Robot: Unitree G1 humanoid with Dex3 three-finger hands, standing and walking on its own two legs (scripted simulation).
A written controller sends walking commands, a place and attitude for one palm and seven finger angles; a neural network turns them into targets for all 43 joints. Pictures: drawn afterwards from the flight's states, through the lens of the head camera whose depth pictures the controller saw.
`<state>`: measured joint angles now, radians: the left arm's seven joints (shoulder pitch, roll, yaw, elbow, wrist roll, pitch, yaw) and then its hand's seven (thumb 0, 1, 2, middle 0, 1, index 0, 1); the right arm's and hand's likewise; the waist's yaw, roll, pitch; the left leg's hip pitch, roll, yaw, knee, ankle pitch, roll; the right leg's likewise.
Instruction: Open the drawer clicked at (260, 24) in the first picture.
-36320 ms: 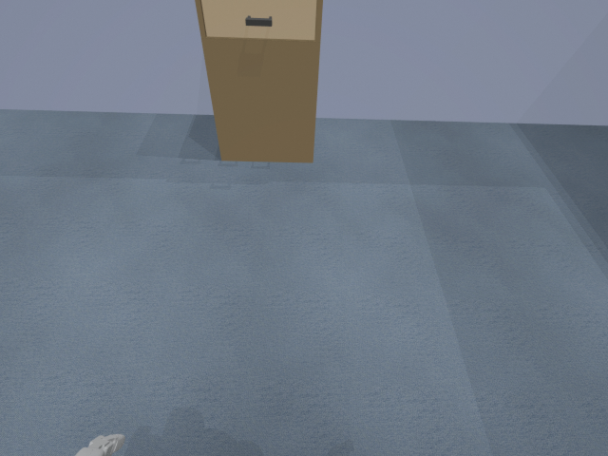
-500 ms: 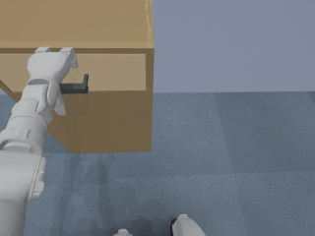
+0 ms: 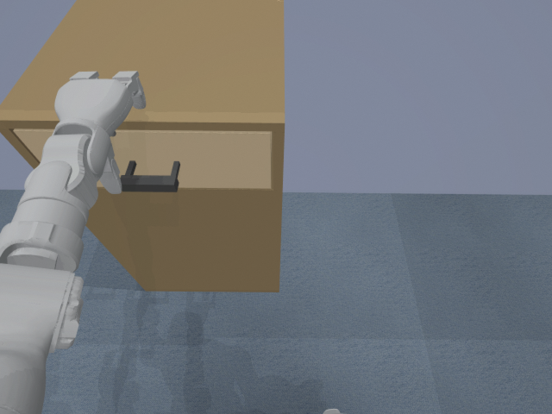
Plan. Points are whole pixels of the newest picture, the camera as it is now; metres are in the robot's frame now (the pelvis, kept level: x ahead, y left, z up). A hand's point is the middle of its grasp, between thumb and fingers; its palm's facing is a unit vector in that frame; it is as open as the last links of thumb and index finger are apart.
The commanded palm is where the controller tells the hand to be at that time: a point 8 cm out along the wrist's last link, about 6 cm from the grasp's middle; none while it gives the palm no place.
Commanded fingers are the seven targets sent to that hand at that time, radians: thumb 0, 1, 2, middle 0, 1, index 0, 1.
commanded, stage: lift the hand off the handle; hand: left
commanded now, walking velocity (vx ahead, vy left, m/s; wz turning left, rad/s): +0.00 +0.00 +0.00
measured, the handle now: (151, 174) +0.54 +0.22 -0.03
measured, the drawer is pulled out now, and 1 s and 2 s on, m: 0.00 0.00 0.00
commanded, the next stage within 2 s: draw the hand back to the body in 0.14 s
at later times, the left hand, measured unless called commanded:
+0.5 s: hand (107, 153) +0.46 +0.23 +0.11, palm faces +0.05 -0.02 -1.00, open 13.8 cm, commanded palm +0.41 +0.24 +0.18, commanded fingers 0.00 -0.50 0.30 -0.30 -1.20 -0.30 -1.20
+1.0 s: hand (80, 228) +0.31 +0.20 +0.16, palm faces +0.22 -0.85 -0.48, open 13.6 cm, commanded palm +0.26 +0.25 +0.19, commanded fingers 0.00 -0.19 0.44 -0.28 -1.00 -0.28 -1.00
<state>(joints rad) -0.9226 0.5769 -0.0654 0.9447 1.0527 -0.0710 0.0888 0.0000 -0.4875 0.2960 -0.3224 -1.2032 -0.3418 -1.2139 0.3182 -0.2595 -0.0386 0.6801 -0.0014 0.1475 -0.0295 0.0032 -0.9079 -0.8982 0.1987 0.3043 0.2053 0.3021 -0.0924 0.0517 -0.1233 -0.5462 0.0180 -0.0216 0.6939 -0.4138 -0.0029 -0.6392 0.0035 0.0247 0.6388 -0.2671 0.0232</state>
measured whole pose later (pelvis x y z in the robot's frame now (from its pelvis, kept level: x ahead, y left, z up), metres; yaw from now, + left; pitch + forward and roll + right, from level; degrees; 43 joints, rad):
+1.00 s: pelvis -0.01 -0.01 +0.02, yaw +2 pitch -1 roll -1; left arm -0.18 0.37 0.09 0.11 0.14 -0.08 0.04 0.00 -0.43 0.32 -0.32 -1.16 -0.32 -1.16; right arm 0.12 -0.20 0.05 0.55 0.03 0.03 -0.09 0.01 -0.91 -0.90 0.20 0.30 0.20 0.30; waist 0.04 0.03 0.01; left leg -0.14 0.01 -0.05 0.49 -0.33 -0.01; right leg -0.24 -0.01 0.00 0.47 -0.21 0.01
